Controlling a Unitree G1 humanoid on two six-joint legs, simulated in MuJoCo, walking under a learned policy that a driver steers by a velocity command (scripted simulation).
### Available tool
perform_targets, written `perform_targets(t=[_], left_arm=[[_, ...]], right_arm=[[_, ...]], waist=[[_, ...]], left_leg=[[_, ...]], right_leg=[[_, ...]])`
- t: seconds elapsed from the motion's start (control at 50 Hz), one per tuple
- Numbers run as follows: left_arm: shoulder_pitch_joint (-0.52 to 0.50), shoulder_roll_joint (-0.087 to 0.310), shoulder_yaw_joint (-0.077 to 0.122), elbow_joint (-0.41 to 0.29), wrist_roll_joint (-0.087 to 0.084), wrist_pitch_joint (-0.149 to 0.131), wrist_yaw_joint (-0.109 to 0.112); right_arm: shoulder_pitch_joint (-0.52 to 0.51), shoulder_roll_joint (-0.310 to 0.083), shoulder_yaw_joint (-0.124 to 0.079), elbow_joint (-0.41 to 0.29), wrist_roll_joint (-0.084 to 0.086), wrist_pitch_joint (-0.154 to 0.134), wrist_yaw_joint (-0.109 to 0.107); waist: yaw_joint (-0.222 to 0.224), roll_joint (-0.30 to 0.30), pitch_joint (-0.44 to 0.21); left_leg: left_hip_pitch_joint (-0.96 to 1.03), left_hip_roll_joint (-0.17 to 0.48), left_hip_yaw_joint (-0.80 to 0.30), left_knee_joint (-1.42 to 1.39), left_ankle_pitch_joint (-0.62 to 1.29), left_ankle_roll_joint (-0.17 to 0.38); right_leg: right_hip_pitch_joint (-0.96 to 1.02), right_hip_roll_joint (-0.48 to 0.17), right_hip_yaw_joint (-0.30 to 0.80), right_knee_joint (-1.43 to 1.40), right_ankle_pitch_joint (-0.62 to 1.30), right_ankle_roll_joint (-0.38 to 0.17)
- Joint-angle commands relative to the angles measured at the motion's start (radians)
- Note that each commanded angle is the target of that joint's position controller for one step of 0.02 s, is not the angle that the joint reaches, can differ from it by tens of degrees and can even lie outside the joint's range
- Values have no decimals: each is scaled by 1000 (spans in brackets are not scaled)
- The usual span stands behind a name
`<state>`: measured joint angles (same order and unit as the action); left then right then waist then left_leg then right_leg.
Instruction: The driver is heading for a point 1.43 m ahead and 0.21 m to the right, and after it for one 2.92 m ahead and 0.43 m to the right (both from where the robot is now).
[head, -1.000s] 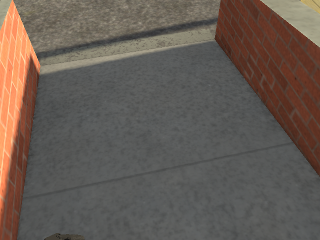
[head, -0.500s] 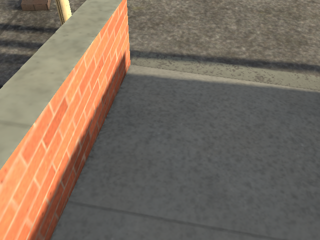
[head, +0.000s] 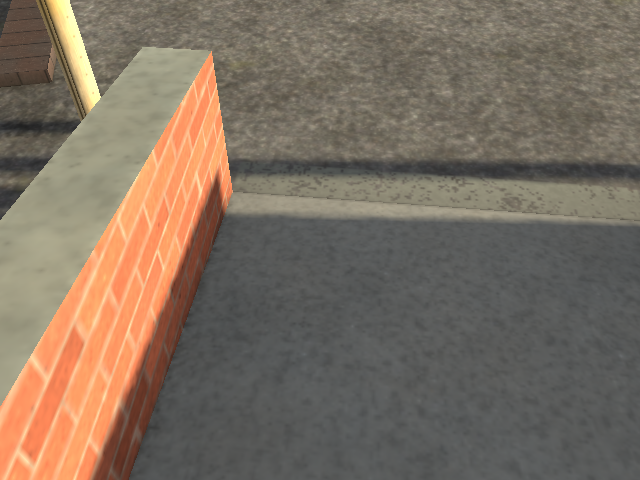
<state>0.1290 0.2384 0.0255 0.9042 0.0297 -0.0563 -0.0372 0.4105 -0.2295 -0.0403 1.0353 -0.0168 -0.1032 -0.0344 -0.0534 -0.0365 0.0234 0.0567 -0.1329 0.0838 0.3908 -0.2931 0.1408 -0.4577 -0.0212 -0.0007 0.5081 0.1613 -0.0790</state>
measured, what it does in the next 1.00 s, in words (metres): goes down, turning right: right foot 0.05 m lower, then left foot 0.05 m lower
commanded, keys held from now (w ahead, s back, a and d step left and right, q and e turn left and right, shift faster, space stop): w+e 0.44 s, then w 0.48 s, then w+q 0.08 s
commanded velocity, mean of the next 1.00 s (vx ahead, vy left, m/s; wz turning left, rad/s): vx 0.50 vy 0.00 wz -0.32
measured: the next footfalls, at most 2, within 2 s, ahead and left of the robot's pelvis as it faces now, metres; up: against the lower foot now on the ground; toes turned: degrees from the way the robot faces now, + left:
right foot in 0.10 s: +0.16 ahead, -0.09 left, -0.05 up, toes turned -2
left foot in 0.56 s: +0.48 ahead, +0.04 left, -0.10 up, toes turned -21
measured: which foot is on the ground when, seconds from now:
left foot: down 0.00-0.10, up 0.12-0.54, down 0.56-1.00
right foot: up 0.00-0.08, down 0.10-0.56, up 0.58-1.00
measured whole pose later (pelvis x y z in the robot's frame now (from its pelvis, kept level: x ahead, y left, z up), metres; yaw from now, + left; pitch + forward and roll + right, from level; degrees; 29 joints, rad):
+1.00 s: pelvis +0.53 -0.09 -0.08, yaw -20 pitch +1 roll +2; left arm 0.02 0.24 0.02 0.84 0.03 -0.06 -0.03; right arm 0.50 -0.21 -0.02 1.03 0.01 -0.10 0.00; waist -0.09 -0.05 0.03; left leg 0.04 -0.08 -0.01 0.32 -0.21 0.01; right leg -0.48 -0.03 0.00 0.52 0.10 -0.06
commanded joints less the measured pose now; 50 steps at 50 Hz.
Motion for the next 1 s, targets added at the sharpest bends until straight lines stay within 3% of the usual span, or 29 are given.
perform_targets(t=[0.02,0.06,0.08,0.1,0.12,0.14,0.16,0.18,0.2,0.22,0.26,0.32,0.38,0.44,0.5,0.52,0.54,0.56,0.58,0.6,0.62,0.64,0.66,0.68,0.72,0.76,0.88,0.94,1.0], left_arm=[[-90,77,14,-72,18,-24,-6],[87,98,27,-8,28,-33,2],[275,113,40,51,31,-44,10],[419,209,68,75,35,-44,22],[372,231,53,31,6,-42,9],[422,303,95,45,-34,-15,19],[336,234,86,21,-39,6,37],[235,156,63,-3,-36,13,38],[179,135,49,-4,-23,14,41],[184,149,48,-11,-25,6,44],[202,188,60,8,-23,-20,38],[250,174,65,18,-42,-20,35],[297,153,64,18,-44,-8,33],[338,152,61,11,-18,-1,44],[342,166,64,3,0,-8,65],[339,164,63,4,4,-11,68],[337,155,60,14,-4,-13,62],[355,129,53,4,-24,-24,55],[448,76,44,8,-43,-32,62],[581,107,54,41,-23,-26,80],[540,157,58,33,-13,-14,76],[319,197,63,11,10,-4,65],[204,174,64,-22,9,-8,44],[201,136,58,-18,8,-2,33],[232,98,49,2,22,19,24],[200,86,46,-11,17,20,25],[-48,45,16,-87,-1,-4,4],[-144,57,9,-121,-5,-10,9],[-148,92,18,-127,0,-20,17]], right_arm=[[93,-126,-14,7,-3,-5,-18],[65,-156,-17,0,-2,0,-18],[5,-166,-18,-18,6,1,-14],[-37,-127,-9,-65,16,-11,-8],[47,-101,-14,-93,-4,-20,-6],[31,-122,-15,-129,7,-14,-4],[-66,-145,-10,-145,-2,-15,-1],[-150,-176,-21,-153,-7,-10,5],[-145,-150,-19,-149,-19,9,14],[-128,-128,-15,-150,-31,33,23],[-143,-85,-4,-172,-41,54,33],[-223,-92,-3,-214,-23,34,46],[-349,-90,5,-261,-10,25,47],[-403,-111,6,-289,-11,18,43],[-344,-142,-1,-267,-5,-7,44],[-285,-154,-6,-242,-9,-18,44],[-189,-164,-12,-202,-16,-31,42],[-65,-211,-22,-177,-36,-47,39],[34,-263,-27,-174,-47,-45,39],[96,-261,-30,-185,-13,-18,51],[82,-305,-62,-164,24,4,40],[-10,-177,-34,-197,19,9,37],[-76,-159,-22,-198,-5,11,36],[-77,-166,-21,-178,-19,10,32],[-57,-163,-21,-147,-2,-6,34],[-20,-153,-20,-124,10,-26,43],[33,-119,-7,-79,35,-18,37],[83,-126,-5,-50,32,-14,33],[102,-137,-9,-35,18,-4,25]], waist=[[-13,57,105],[56,58,19],[152,49,-51],[218,-113,-167],[98,-110,-217],[178,-171,-334],[160,-53,-180],[124,47,-8],[60,76,70],[34,65,94],[15,23,77],[46,-9,20],[108,-22,21],[137,-17,33],[116,-28,39],[93,-23,37],[47,31,0],[11,108,-97],[15,261,-222],[54,230,-321],[7,370,-328],[-15,145,-85],[-6,90,44],[30,92,87],[71,131,55],[78,146,10],[33,131,28],[0,125,70],[0,111,88]], left_leg=[[5,345,-126,82,821,3],[-22,316,-91,340,999,-16],[-162,277,-59,585,912,-30],[-443,165,28,1031,319,-64],[-679,77,-59,1170,-338,-72],[-888,70,-131,1257,-311,-113],[-981,153,-170,1177,-236,-118],[-910,196,-170,1007,-155,-128],[-790,216,-152,858,-111,-148],[-675,227,-140,726,-88,-166],[-552,200,-83,599,14,-183],[-523,177,-73,401,289,-164],[-507,152,-76,242,445,-148],[-524,149,-131,117,453,-154],[-459,165,-184,20,424,-125],[-405,172,-186,-24,415,-107],[-274,162,-167,-57,468,-95],[-40,243,-226,63,686,-76],[187,483,-451,189,1065,8],[282,599,-619,251,1055,80],[270,636,-866,64,315,213],[65,507,-742,-50,0,148],[-106,430,-615,-99,29,92],[-208,395,-536,-114,219,75],[-261,357,-435,-124,430,57],[-201,360,-388,-127,618,74],[-218,277,-214,-183,624,25],[-179,299,-243,-180,548,21],[-89,311,-286,-92,588,17]], right_leg=[[-65,25,-37,-51,-127,-36],[131,87,-91,-57,-206,-68],[353,65,-46,-96,-95,-110],[627,-161,195,-19,256,-218],[775,-344,507,67,819,-274],[914,-437,673,-12,423,-485],[756,-401,681,-145,-79,-438],[526,-310,556,-217,-190,-342],[348,-231,462,-250,-104,-282],[229,-178,390,-270,-31,-246],[137,-103,304,-271,173,-216],[191,-28,236,-235,291,-159],[224,-8,265,-216,144,-122],[288,-35,372,-106,-25,-129],[350,-57,436,-2,-45,-118],[365,-49,430,67,-1,-112],[355,1,378,211,41,-94],[218,63,315,438,-107,-74],[17,175,176,773,-788,-56],[-98,163,147,946,-911,-41],[-291,139,93,1013,-810,-24],[-342,75,111,959,-677,-18],[-293,63,121,826,-572,-14],[-211,45,124,736,-530,-1],[-107,28,95,626,-496,17],[-127,17,70,561,-441,23],[-34,1,-24,166,-62,33],[1,0,-18,38,3,25],[17,-3,10,-62,-66,21]])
